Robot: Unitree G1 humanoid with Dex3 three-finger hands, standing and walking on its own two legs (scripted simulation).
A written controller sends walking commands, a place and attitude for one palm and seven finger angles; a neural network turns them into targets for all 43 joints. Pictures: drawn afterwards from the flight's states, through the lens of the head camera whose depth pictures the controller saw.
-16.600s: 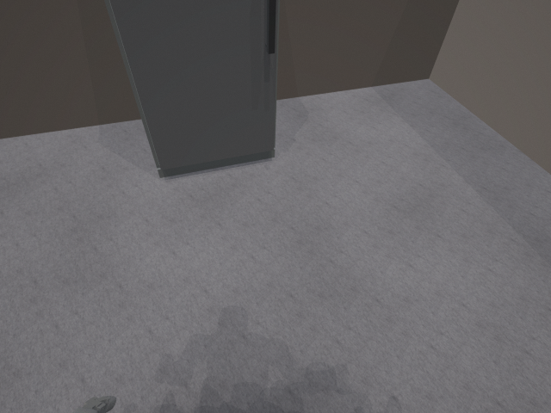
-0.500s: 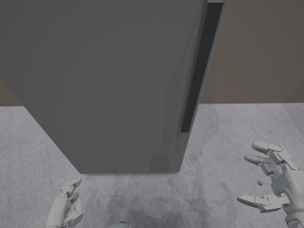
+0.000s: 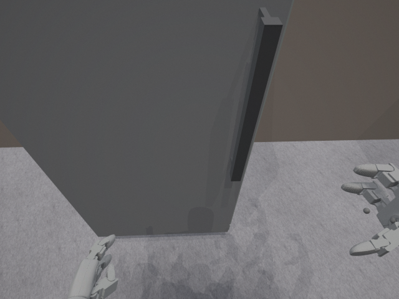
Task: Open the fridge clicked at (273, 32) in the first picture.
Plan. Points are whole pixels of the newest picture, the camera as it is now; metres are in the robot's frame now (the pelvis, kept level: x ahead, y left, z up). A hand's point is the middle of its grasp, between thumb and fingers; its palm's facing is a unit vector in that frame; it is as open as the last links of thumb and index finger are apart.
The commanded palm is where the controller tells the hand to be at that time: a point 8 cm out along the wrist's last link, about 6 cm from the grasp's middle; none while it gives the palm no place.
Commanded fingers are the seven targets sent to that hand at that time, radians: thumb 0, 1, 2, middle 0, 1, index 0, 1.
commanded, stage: raise the hand to about handle height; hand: right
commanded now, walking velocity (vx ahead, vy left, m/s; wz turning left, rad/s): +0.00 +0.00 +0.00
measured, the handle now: (245, 115) +0.47 -0.08 +0.12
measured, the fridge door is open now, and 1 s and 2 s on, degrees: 0 0 0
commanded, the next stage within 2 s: move the hooked fingers beside the handle in 0.52 s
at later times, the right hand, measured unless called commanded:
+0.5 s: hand (359, 208) +0.27 -0.26 +0.09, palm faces +0.00 +1.00 -0.05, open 14.0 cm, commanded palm +0.24 -0.31 +0.10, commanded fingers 0.00 0.50 -0.30 0.30 1.20 0.30 1.20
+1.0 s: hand (335, 193) +0.30 -0.23 +0.09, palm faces -0.04 +1.00 -0.03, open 14.0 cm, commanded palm +0.28 -0.28 +0.10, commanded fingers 0.00 0.50 -0.30 0.30 1.20 0.30 1.20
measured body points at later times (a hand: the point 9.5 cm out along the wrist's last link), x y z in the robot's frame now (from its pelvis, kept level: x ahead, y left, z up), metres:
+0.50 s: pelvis +0.00 +0.01 +0.00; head +0.02 +0.01 +0.45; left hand +0.16 +0.26 -0.07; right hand +0.26 -0.32 +0.10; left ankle +0.03 +0.12 -0.71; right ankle -0.01 -0.09 -0.71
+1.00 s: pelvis +0.00 +0.01 +0.00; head +0.02 +0.02 +0.45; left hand +0.15 +0.26 -0.07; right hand +0.29 -0.29 +0.10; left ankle +0.03 +0.12 -0.71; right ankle -0.01 -0.09 -0.71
